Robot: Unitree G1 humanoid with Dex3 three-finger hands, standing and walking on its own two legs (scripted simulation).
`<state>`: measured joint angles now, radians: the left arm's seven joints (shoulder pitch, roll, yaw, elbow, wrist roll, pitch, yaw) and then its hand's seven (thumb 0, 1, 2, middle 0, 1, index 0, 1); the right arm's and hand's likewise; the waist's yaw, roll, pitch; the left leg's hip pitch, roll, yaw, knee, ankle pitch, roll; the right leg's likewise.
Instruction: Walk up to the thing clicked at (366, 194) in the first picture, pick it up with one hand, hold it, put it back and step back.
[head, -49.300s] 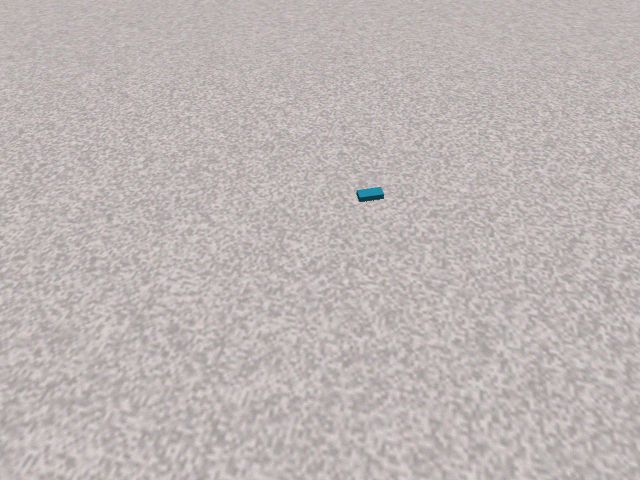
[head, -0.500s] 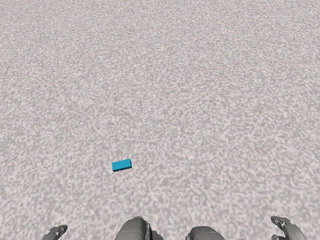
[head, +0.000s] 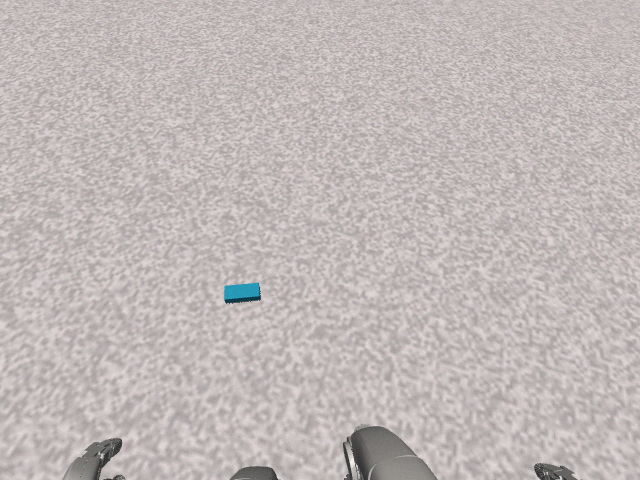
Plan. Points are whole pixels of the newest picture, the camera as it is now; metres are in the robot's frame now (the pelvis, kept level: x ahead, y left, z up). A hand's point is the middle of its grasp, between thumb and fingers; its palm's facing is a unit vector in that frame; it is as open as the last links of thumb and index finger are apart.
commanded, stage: step back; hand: left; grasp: from above
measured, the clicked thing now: (242, 292) +0.72 +0.23 -0.75
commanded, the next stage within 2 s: none
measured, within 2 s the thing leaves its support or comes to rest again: neither
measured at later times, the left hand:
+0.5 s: hand out of the picture -0.06 +0.23 -0.13, palm faces -0.04 -0.90 -0.44, open 7.4 cm
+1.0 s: hand out of the picture -0.27 +0.21 -0.15, palm faces -0.04 -0.91 -0.41, open 7.4 cm
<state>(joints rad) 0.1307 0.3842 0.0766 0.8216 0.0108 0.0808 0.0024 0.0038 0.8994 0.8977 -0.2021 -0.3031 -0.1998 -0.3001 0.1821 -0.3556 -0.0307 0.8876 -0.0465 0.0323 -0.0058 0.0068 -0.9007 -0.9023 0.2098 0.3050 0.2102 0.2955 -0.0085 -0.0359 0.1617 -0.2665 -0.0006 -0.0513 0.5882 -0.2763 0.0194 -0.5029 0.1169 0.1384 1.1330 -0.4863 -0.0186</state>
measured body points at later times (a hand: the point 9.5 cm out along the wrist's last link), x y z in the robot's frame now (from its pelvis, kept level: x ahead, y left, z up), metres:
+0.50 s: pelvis -0.17 -0.04 +0.00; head -0.11 -0.06 +0.44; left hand -0.06 +0.28 -0.10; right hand -0.09 -0.36 -0.14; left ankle -0.20 +0.11 -0.67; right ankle -0.12 -0.16 -0.73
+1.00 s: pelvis -0.33 -0.05 -0.01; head -0.31 -0.07 +0.44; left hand -0.27 +0.26 -0.12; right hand -0.21 -0.37 -0.13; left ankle -0.25 +0.09 -0.71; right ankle -0.36 -0.17 -0.73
